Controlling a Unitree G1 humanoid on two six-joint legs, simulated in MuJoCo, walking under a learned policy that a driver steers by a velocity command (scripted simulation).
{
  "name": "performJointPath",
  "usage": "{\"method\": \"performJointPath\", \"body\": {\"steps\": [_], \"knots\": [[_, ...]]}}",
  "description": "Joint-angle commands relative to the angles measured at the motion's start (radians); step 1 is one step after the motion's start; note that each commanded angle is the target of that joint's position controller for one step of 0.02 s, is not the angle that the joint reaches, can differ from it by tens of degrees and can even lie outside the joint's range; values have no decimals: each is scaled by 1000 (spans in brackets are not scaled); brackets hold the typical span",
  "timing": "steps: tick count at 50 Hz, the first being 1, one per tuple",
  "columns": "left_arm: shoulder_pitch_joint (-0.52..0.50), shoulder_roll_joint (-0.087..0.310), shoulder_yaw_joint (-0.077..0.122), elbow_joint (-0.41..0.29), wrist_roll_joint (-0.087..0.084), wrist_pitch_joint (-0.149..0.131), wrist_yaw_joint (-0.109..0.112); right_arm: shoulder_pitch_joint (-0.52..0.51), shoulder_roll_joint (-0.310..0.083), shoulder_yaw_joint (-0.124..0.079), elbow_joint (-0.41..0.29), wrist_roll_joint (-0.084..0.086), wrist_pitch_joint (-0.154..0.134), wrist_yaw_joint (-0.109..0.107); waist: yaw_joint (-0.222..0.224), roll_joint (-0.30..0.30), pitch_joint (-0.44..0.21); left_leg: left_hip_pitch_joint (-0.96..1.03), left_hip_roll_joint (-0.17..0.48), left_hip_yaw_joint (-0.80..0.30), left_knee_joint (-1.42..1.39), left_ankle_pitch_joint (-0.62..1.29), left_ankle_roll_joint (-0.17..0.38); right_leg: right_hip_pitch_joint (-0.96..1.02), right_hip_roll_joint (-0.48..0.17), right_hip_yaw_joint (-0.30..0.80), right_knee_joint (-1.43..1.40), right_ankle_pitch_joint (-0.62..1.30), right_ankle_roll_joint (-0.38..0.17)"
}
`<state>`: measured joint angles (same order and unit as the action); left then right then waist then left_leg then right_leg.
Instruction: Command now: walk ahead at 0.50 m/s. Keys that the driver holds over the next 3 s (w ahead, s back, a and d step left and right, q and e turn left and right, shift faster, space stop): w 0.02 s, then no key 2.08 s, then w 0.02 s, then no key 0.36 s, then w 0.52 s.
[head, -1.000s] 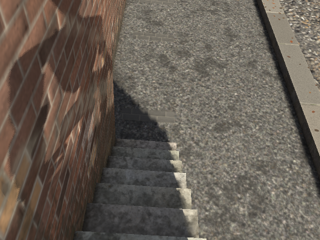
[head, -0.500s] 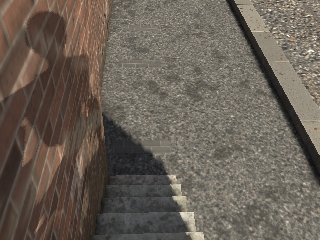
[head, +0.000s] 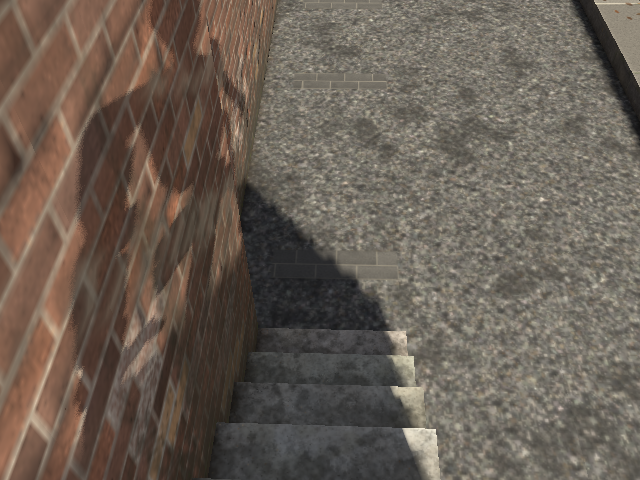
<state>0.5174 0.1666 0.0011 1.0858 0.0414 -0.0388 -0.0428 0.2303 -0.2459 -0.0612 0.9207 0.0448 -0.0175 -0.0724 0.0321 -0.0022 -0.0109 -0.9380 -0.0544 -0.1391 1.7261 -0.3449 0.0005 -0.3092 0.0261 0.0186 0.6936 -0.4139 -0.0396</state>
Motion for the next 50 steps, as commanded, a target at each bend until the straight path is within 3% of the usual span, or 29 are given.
{"method": "performJointPath", "body": {"steps": [1,3,4,6,8,10,12,14,15,16,17,18,19,20,22,23,24,26,27,28,30,31,34,35,36,38,43,46,50], "knots": [[-95,104,-8,-83,21,-47,37,98,-15,-2,-28,-51,6,24,-120,-64,-28,32,43,-33,-354,401,16,-52,-258,347,-192,553,-173],[-66,117,-10,-79,4,-65,66,22,-98,-30,-50,-27,-16,33,-91,-140,26,-42,7,-112,-484,525,8,48,-243,334,-175,638,-178],[-14,104,-14,-61,-15,-70,79,-62,-105,-29,-75,-25,-25,43,-50,-169,55,-135,2,-122,-585,550,8,170,-250,345,-150,643,-159],[-11,97,-23,-62,-74,-66,128,-264,-50,11,-157,-56,-39,80,2,-110,132,147,14,30,-1057,871,-1,9,-165,196,-206,406,-89],[-46,146,-12,-47,-54,-61,131,-226,-11,19,-142,-58,-30,106,-1,-148,137,507,11,83,-1101,999,-30,-218,-133,135,-208,229,-95],[-83,148,-3,-60,-77,-53,114,-167,-41,17,-123,-48,1,107,10,-159,174,548,32,60,-1180,917,-42,-172,-127,133,-118,196,-99],[-64,113,13,-58,-73,-35,124,-173,-110,-7,-126,-38,-11,104,54,-153,232,450,92,31,-1341,845,-54,40,-103,149,-7,235,-88],[-28,106,33,-50,-62,-23,112,-38,-120,-18,-73,-37,-19,116,50,-97,156,518,131,30,-1427,949,-61,194,-80,160,176,248,-66],[-68,104,37,-55,-58,-4,105,150,-122,-29,9,-50,-21,117,-9,-66,87,650,144,7,-1443,978,-52,173,-52,180,358,240,-56],[-136,108,39,-36,-67,9,91,415,-148,-42,97,-59,-17,113,-144,-62,0,876,159,62,-1434,1123,-62,116,-11,144,589,356,-14],[-217,108,43,-48,-80,6,73,605,-163,-51,162,-76,-17,112,-254,7,-29,1066,169,113,-1420,1079,-59,-37,52,134,888,322,35],[-185,26,42,-43,-99,13,66,671,-131,-22,205,-93,-11,109,-268,284,-46,1220,278,26,-1347,1284,0,-263,226,128,1360,-433,87],[104,-27,46,-42,-100,18,74,516,-104,24,182,-94,-25,115,-61,476,-10,1316,326,-11,-1059,1946,87,-546,231,214,1425,-666,98],[102,21,51,-66,-88,26,88,449,-82,40,163,-73,-20,123,-41,426,-79,1316,396,-88,-1019,1955,178,-606,183,261,1410,-623,115],[-53,39,52,-134,-118,64,106,244,-44,62,132,-44,-1,133,12,66,-80,1039,431,-207,-1137,1459,265,-530,78,219,1267,-339,113],[-78,-1,28,-197,-121,89,106,108,-134,52,142,-31,9,102,92,117,-41,852,560,-416,-1212,1205,374,-498,-6,213,1191,-242,138],[-158,128,57,-204,-115,98,117,136,-91,65,107,-36,5,74,21,-34,-12,735,487,-326,-1203,1061,308,-458,22,319,1043,-23,122],[-166,65,46,-208,-108,127,113,152,-65,93,109,-65,-2,47,36,19,-20,640,375,-158,-1142,1163,204,-346,37,281,869,121,123],[-161,62,51,-225,-91,122,113,87,-77,83,87,-32,-14,32,55,34,8,549,305,-71,-1152,1064,171,-246,23,282,585,261,123],[-197,-1,29,-238,-75,119,105,84,-25,100,106,-37,-9,25,60,88,-18,543,251,10,-1172,1063,114,-125,-17,200,354,327,125],[-137,-34,14,-204,-64,118,78,42,-42,105,101,-70,-15,24,101,226,-85,436,233,77,-1167,1111,68,200,9,77,381,467,149],[-124,-28,11,-209,-52,120,66,22,-50,99,95,-53,-18,24,100,243,-63,424,235,107,-1184,1037,68,231,1,53,341,441,150],[-167,20,12,-216,-23,127,70,124,-69,64,146,-7,-11,24,31,123,132,517,195,69,-1199,654,61,132,-59,150,-30,396,79],[-200,103,23,-216,-27,118,69,245,-80,48,148,-7,-8,9,-68,-26,186,590,114,82,-1166,471,9,59,-88,208,-191,745,53],[-252,100,22,-210,-36,113,65,295,-29,57,144,-22,5,-7,-118,-133,140,688,104,78,-1185,363,-13,31,-79,211,-232,819,36],[-287,45,13,-207,-30,102,57,187,-61,53,132,-20,30,-32,-72,-34,139,745,98,90,-1206,405,-15,59,-62,194,-311,804,88],[-300,95,20,-184,-66,88,61,38,-39,75,63,-39,61,3,-71,-43,-13,899,133,72,-1307,468,-32,155,-44,165,-353,763,76],[-320,110,27,-190,-67,84,78,26,-85,73,59,-28,46,12,-57,26,-100,921,137,93,-1350,431,-39,217,-36,146,-355,739,80],[-305,123,17,-177,-53,68,76,43,-122,74,68,-38,32,29,-57,36,-85,890,155,91,-1383,416,-27,265,-55,151,-379,728,71]]}}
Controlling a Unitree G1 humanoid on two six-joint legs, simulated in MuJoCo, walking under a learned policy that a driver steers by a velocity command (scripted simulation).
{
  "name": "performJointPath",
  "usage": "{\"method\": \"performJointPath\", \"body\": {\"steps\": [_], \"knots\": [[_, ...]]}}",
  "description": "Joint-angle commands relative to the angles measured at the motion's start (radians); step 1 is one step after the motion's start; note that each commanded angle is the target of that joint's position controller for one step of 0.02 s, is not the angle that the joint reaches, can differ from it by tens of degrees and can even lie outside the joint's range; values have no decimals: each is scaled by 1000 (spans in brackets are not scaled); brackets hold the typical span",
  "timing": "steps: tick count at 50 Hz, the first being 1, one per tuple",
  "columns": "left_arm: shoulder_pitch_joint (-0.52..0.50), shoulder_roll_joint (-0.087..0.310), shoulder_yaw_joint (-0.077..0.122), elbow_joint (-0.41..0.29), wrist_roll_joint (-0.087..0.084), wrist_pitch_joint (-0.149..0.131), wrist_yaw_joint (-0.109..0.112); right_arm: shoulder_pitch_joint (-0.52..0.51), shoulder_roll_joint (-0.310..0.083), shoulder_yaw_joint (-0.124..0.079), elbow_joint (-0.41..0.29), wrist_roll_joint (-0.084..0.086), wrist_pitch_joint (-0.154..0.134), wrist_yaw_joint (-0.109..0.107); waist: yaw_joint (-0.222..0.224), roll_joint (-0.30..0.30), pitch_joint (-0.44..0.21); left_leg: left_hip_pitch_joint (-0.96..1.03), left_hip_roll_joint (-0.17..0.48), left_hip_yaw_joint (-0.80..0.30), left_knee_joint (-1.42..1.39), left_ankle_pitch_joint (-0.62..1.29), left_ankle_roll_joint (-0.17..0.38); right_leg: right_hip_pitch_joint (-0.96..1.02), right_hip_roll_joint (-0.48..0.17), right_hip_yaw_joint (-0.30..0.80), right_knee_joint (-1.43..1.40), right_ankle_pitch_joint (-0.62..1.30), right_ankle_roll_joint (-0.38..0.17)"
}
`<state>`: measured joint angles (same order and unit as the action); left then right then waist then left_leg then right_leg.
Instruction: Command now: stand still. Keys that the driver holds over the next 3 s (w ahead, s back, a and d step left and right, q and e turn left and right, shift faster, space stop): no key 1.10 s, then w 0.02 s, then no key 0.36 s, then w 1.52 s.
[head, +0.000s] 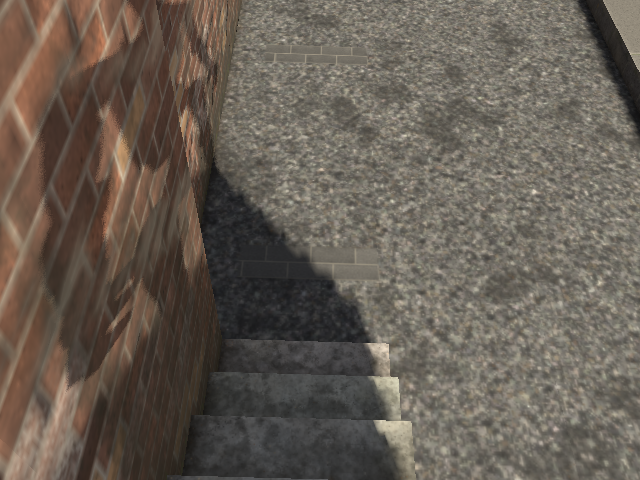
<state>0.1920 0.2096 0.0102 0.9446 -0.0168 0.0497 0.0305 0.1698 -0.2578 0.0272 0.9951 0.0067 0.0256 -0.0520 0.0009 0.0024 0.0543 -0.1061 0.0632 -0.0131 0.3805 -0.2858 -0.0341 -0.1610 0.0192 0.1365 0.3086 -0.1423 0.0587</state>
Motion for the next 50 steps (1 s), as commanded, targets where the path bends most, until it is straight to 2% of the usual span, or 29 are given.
{"method": "performJointPath", "body": {"steps": [1,2,3,5,9,10,11,13,14,19,28,45,46,47,48,49,50], "knots": [[29,82,3,-24,11,-32,-1,98,-118,-18,-6,15,-8,5,-24,33,-146,56,40,-47,-49,333,10,122,-60,37,-2,433,-31],[19,78,0,-15,5,-32,0,98,-143,-26,-1,21,-15,7,-16,45,-137,37,40,-42,-37,297,10,123,-72,45,-6,430,-35],[31,105,4,-3,-8,-32,3,105,-137,-26,2,21,-19,10,-21,10,-122,42,37,-49,-62,275,7,105,-77,46,-19,399,-34],[32,113,3,13,-12,-29,3,109,-142,-29,9,17,-21,13,-16,-11,-74,35,36,-47,-80,247,-1,71,-74,51,-37,355,-35],[30,113,0,29,-3,-20,2,121,-137,-29,18,8,-19,23,-13,-6,-43,-13,30,-40,-110,171,-2,67,-57,42,-49,244,-35],[28,115,1,26,-2,-11,7,125,-140,-29,17,5,-20,28,-12,16,-38,-29,22,-28,-128,143,5,73,-55,43,-54,194,-33],[27,124,2,29,-5,-3,10,147,-141,-32,29,7,-22,34,-11,5,5,-59,16,-29,-148,98,8,54,-48,43,-57,127,-37],[32,114,-5,29,12,7,14,166,-151,-37,33,6,-25,43,-2,-4,14,-81,7,-24,-174,31,14,44,-33,27,-52,62,-38],[37,115,-6,31,12,8,16,170,-149,-38,32,4,-26,44,1,-9,17,-85,5,-21,-175,25,16,38,-33,29,-52,59,-39],[41,123,-10,31,4,2,22,216,-142,-40,32,4,-36,45,-5,-26,0,-62,7,-21,-170,63,16,23,-38,36,-56,77,-41],[68,125,-15,30,1,-2,25,273,-134,-40,31,6,-37,45,-10,-8,-17,-28,11,-20,-173,131,13,28,-38,38,-61,126,-40],[74,127,-17,25,-1,-7,22,305,-135,-42,18,7,-29,39,-16,1,-19,17,24,-22,-181,223,3,44,-39,42,-73,207,-39],[75,134,-12,27,-14,-11,24,292,-134,-41,16,8,-35,32,-15,3,-10,16,30,-22,-172,262,1,46,-53,63,-75,266,-38],[73,134,-13,27,-13,-23,22,280,-134,-40,11,14,-39,22,-18,-24,-51,48,45,-33,-149,321,-8,60,-63,63,-72,352,-35],[55,134,-10,29,-18,-31,25,290,-135,-38,13,21,-42,14,-25,-22,-58,67,48,-35,-149,345,-8,63,-66,62,-74,383,-31],[54,133,-12,26,-9,-20,24,326,-138,-38,23,11,-35,25,-29,5,-49,56,33,-28,-178,280,-4,68,-44,40,-74,279,-33],[62,126,-13,27,3,-11,23,312,-141,-39,23,5,-31,33,-19,25,-36,34,30,-23,-190,234,-1,66,-35,37,-79,209,-35]]}}
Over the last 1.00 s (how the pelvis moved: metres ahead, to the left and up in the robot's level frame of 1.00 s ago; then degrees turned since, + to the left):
0.30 0.00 -0.17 1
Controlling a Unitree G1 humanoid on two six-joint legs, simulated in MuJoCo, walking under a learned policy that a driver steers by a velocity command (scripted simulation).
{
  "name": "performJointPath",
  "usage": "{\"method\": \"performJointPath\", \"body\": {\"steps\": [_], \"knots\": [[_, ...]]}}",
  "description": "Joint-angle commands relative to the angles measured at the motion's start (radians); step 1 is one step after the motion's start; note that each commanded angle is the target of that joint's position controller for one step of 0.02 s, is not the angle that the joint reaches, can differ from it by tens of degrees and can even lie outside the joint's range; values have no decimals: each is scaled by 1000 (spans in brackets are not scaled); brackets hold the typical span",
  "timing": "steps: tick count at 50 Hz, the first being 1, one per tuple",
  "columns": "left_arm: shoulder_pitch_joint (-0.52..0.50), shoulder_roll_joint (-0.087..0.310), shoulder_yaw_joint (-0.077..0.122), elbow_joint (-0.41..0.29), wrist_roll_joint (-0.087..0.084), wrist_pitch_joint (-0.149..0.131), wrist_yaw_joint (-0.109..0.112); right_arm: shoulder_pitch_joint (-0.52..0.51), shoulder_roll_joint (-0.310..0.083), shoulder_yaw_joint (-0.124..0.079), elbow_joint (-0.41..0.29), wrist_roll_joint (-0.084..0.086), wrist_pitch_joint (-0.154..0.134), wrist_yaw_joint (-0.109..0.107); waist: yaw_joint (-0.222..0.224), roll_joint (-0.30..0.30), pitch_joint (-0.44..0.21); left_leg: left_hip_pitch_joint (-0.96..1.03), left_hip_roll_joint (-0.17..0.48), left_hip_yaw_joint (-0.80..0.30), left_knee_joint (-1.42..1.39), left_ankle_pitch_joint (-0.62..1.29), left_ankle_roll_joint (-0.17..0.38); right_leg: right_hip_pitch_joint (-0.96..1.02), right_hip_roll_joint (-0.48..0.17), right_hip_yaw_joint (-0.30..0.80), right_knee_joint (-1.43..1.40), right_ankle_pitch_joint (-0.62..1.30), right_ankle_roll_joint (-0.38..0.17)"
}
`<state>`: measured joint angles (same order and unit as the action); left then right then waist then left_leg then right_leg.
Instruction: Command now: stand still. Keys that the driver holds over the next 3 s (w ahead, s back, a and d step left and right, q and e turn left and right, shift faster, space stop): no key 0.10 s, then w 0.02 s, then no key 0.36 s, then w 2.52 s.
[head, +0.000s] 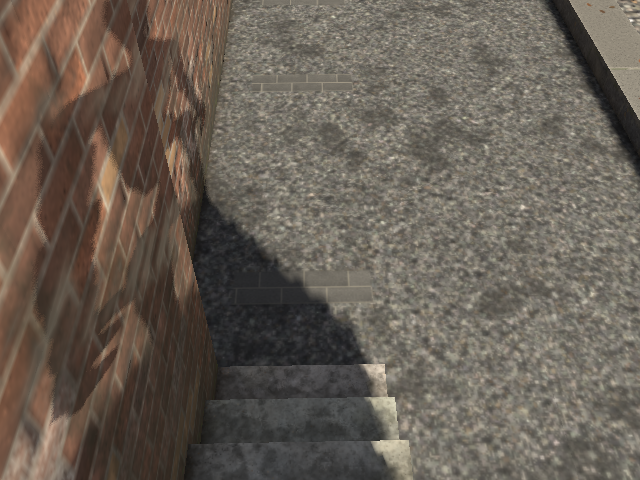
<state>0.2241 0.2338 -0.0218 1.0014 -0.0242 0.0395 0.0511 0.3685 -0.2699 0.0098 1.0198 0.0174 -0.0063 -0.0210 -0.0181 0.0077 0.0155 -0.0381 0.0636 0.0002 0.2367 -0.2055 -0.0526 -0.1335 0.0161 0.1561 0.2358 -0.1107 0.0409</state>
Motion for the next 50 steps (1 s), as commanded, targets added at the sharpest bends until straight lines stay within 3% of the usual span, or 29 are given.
{"method": "performJointPath", "body": {"steps": [1,3,5,8,9,11,13,14,15,18,24,27,28,29,34,39,44,45,47,50], "knots": [[36,99,17,-28,12,6,0,108,-131,-25,-5,-4,3,6,5,15,19,-51,26,-36,-52,119,17,32,-29,18,-8,140,-18],[27,101,18,-28,10,11,3,105,-118,-23,-6,-4,3,8,5,7,37,-63,24,-31,-60,92,21,20,-28,20,-14,121,-20],[19,105,18,-24,2,0,6,112,-116,-24,-3,8,-4,1,2,-32,46,-41,35,-46,-51,135,15,1,-36,27,-19,186,-19],[9,97,17,-23,5,-14,3,99,-132,-27,-12,3,-5,-10,0,-7,4,-19,34,-41,-47,124,14,18,-39,26,-25,172,-13],[8,109,22,-19,-10,-23,4,86,-129,-25,-15,4,-9,-18,-3,-8,14,-14,42,-42,-34,184,11,17,-52,44,-25,251,-12],[2,104,20,-20,2,-23,-2,111,-126,-23,-10,3,-4,-16,-9,-12,-12,1,44,-47,-36,195,6,36,-43,23,-19,256,-12],[5,103,20,-14,0,-17,-6,126,-120,-24,-2,4,4,-10,-8,-2,36,-24,37,-47,-56,131,7,15,-30,21,-26,173,-16],[19,103,21,-14,8,-5,-5,128,-125,-23,-3,-8,7,-2,-3,37,34,-46,27,-30,-67,77,12,27,-25,19,-27,112,-19],[15,104,22,-15,10,2,-3,123,-120,-24,-4,-8,6,1,-2,31,49,-69,24,-29,-74,50,15,26,-22,19,-26,94,-21],[8,104,23,-17,4,6,6,126,-121,-27,-3,1,-7,1,1,-1,60,-71,25,-31,-70,68,15,15,-29,28,-29,126,-22],[7,103,24,-16,3,3,8,143,-122,-28,-3,0,-13,0,-1,-8,25,-37,33,-33,-62,120,11,33,-31,28,-26,180,-23],[-4,105,24,-23,2,1,11,148,-119,-32,0,11,-14,-9,-1,-33,34,-58,20,-29,-68,-64,17,10,-9,16,-34,-1,-29],[2,104,26,-21,-4,-6,14,130,-138,-38,-10,13,-19,-16,-2,-15,15,-43,20,-20,-45,-74,22,-2,-19,28,-33,-4,-30],[-8,112,29,-26,-15,-14,16,129,-129,-37,-13,17,-25,-22,-9,-28,28,-58,18,-15,-34,-84,22,-6,-17,33,-32,-21,-34],[1,110,41,-38,-21,-28,18,154,-131,-48,-15,25,-44,-20,-17,-8,79,-113,16,-8,27,-214,57,-66,13,8,32,-182,-63],[40,95,50,-43,-25,-59,0,141,-144,-63,-35,29,-55,-25,-9,22,104,-139,23,-37,114,-240,111,-122,41,-31,154,-238,-85],[57,117,68,-55,-35,-73,-22,135,-119,-56,-61,27,-58,-32,-21,-67,101,-186,-11,20,286,-161,104,-85,0,40,171,-148,-130],[68,126,73,-54,-24,-69,-27,135,-125,-54,-65,18,-57,-32,-22,-48,89,-189,-11,28,309,-118,102,-62,-6,40,185,-88,-138],[71,131,84,-58,-18,-70,-34,150,-146,-61,-65,18,-60,-28,-26,-36,79,-173,-12,20,341,-46,102,-63,-3,27,240,16,-142],[80,109,88,-56,-22,-83,-37,226,-159,-70,-35,23,-56,-26,-47,15,52,-99,-12,-14,375,30,114,-119,31,-39,380,88,-119]]}}
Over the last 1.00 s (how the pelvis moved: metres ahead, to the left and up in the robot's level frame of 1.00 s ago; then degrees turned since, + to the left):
-0.01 -0.01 0.00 -1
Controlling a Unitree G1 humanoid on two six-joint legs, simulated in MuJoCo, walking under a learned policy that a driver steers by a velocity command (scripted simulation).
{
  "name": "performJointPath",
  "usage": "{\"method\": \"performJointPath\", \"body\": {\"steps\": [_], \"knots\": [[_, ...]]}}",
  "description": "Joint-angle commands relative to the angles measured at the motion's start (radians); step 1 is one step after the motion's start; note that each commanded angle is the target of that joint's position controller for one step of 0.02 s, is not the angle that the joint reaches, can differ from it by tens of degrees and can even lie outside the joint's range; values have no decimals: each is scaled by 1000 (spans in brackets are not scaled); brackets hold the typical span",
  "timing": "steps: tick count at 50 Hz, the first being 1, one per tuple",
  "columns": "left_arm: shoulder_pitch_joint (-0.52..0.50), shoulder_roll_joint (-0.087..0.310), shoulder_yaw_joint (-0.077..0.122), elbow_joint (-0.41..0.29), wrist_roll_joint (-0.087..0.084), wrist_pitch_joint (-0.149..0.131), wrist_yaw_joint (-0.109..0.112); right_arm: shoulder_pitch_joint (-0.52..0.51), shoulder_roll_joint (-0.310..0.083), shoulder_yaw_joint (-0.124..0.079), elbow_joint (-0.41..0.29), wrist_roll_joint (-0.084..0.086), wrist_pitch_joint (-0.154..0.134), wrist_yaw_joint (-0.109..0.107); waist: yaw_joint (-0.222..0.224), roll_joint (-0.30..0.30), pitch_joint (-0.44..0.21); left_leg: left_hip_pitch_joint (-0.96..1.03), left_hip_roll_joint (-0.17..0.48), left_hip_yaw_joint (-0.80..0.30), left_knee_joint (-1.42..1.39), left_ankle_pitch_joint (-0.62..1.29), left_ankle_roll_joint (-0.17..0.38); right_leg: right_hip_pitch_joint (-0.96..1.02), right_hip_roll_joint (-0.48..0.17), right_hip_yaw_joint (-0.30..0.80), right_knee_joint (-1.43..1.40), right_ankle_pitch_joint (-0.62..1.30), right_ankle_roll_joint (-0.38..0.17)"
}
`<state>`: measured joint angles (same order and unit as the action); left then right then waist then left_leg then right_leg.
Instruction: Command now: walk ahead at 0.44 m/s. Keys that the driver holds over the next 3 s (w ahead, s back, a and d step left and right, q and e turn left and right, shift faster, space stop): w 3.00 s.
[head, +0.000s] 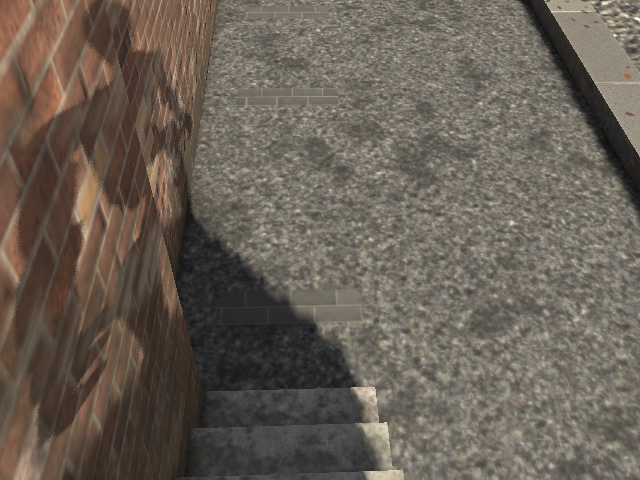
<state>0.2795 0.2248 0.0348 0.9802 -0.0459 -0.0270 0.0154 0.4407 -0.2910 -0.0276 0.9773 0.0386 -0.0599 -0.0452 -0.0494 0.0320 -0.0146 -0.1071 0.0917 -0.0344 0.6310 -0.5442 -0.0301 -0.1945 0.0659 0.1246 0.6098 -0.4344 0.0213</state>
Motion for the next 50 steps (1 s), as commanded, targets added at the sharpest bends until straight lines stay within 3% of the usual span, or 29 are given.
{"method": "performJointPath", "body": {"steps": [1,5,7,9,11,12,13,15,16,17,19,21,23,24,26,30,31,32,33,34,35,36,37,38,39,40,46,48,50], "knots": [[15,110,32,-38,-1,-24,-3,187,-143,-37,21,3,1,-2,-29,13,80,6,-38,-2,-8,394,102,-106,-9,-32,65,419,-87],[-96,74,28,-49,-1,-75,-25,340,-136,-43,81,15,39,-22,-108,168,110,250,60,-158,15,613,163,-519,-18,-147,335,286,-41],[-193,71,29,-84,2,-89,-59,369,-155,-33,87,-28,60,-25,-120,90,172,280,174,-295,-7,732,224,-697,-16,-152,478,-35,-38],[-144,25,15,-76,11,-113,-69,260,-134,-26,67,5,53,-20,-46,99,178,153,172,-299,79,765,230,-608,-89,-127,402,-110,-59],[-115,113,59,-16,-13,-119,-96,280,8,15,69,6,44,-23,-62,53,103,125,109,-259,416,415,173,-600,-110,-72,179,382,-67],[-87,28,35,-12,26,-110,-129,192,37,27,47,16,41,-32,-38,-9,114,-208,-1,-60,412,259,143,-277,-72,-194,-94,874,-43],[16,6,38,12,33,-81,-140,132,-22,22,46,-26,41,-35,58,-68,111,-282,-82,71,442,247,93,-141,50,-304,-166,925,-48],[155,29,58,29,59,-61,-112,6,-109,0,17,-60,36,-19,177,-178,85,-387,-145,116,780,248,32,196,21,-299,-404,1090,-85],[367,166,70,71,34,-69,-87,-117,-68,16,-50,-50,11,-41,283,-194,9,-803,-138,24,1223,-105,19,581,-268,248,-219,1208,-260],[364,179,52,34,40,-57,-58,-138,-141,0,-23,-82,-39,-53,267,-209,1,-834,-101,-71,1339,-164,72,593,-288,138,-60,1807,-180],[427,300,86,76,59,-79,-34,15,-4,40,-10,1,-104,-29,179,-239,-64,-1003,-18,-156,1065,83,37,578,-479,662,-119,1211,-460],[536,85,42,131,5,-115,33,-433,-56,31,-124,-3,-106,-27,290,-291,285,-1272,18,-183,904,-264,7,429,-265,416,-84,582,-236],[115,-35,0,-47,12,-129,114,-161,-84,28,-52,32,-131,-8,27,1,402,-549,67,-114,-65,553,-9,-322,-104,221,-59,123,-143],[7,3,14,-32,51,-108,136,166,-12,-4,129,-35,-136,43,-126,-28,162,145,-22,-3,-25,1142,18,-577,16,90,8,81,-140],[-96,18,26,-24,33,-102,116,551,96,-12,247,-25,-109,133,-252,-35,42,427,-12,-7,-72,1647,-10,-559,62,-123,317,-127,-78],[-217,-19,16,-4,-8,-26,79,781,-43,-45,281,-72,3,114,-409,23,126,423,95,-56,-116,1317,-40,-621,167,-41,962,-279,2],[-141,-43,7,14,-28,-5,84,800,-60,-35,312,-80,2,114,-381,187,214,222,160,-138,-228,1172,-21,-608,223,-16,1364,-488,8],[82,-26,24,46,-57,13,81,599,3,19,252,-70,-8,122,-166,318,250,66,65,-52,-132,1192,-124,-655,243,3,1455,-411,-73],[402,-155,6,50,-67,31,62,379,-80,17,246,-23,-7,115,142,597,279,-109,88,-203,-112,798,-117,-762,176,14,1305,-185,-178],[404,-145,-21,-30,-76,14,40,142,-313,-72,188,25,-22,78,190,937,274,-260,347,-822,-395,-75,84,-900,20,112,1161,-58,-201],[84,-83,-53,-70,-28,-17,45,75,-44,7,101,10,-44,60,56,309,457,-508,192,-577,-249,-204,6,-937,64,22,968,61,-169],[57,-69,-49,-76,-27,-24,45,-21,-4,26,107,-75,-35,16,129,118,380,-662,184,-571,-236,-277,44,-770,57,-5,825,183,-154],[158,-45,-38,-12,-17,-6,37,-47,-95,-9,107,-136,-33,-10,159,74,246,-750,217,-615,-256,-175,97,-580,20,-2,885,336,-114],[111,55,-7,-46,-23,-4,16,-36,-84,-16,99,-136,-49,-61,159,5,212,-832,180,-631,-71,-266,75,-491,-45,142,792,669,-128],[88,68,-14,-64,-40,5,5,-76,-16,9,90,-92,-54,-94,168,6,261,-919,124,-480,-18,-225,38,-412,-31,106,687,720,-87],[93,30,-31,-64,-6,10,-7,-76,12,27,81,-37,-50,-111,177,83,293,-1000,62,-335,30,-188,70,-318,-27,28,571,863,-30],[-127,-4,-17,-136,0,2,-58,185,67,-1,112,5,0,-115,-13,-30,263,-675,41,-349,294,-126,119,-325,-46,-94,220,753,-18],[22,-32,-5,-75,-1,-2,-65,143,71,-17,102,18,5,-111,34,-71,238,-715,31,-293,469,-16,88,-137,-74,-106,51,731,-47],[383,-48,11,44,-2,-1,-57,-2,52,-36,83,27,7,-101,255,-213,141,-821,-193,35,1177,-32,-20,186,-158,-79,-261,844,-218]]}}
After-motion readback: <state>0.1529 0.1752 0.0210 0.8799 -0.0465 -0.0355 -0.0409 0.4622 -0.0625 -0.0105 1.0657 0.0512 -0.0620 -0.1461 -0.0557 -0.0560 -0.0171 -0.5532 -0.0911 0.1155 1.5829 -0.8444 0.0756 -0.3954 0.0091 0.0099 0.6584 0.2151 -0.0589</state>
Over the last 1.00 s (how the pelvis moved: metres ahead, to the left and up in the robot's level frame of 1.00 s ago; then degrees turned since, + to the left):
0.08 0.01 -0.03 1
